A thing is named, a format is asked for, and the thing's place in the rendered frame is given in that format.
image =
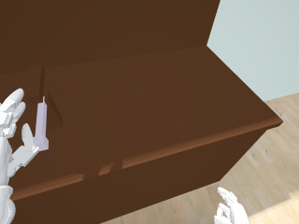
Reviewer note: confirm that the left robot hand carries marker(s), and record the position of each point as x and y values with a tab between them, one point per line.
10	112

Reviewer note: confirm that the left robot forearm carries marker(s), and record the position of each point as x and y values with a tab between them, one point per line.
7	207

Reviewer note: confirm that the counter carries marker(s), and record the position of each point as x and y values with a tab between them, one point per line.
139	109

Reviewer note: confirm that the tap lever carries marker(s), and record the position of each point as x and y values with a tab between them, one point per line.
40	139

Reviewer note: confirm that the right robot hand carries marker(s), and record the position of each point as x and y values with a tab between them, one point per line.
236	214

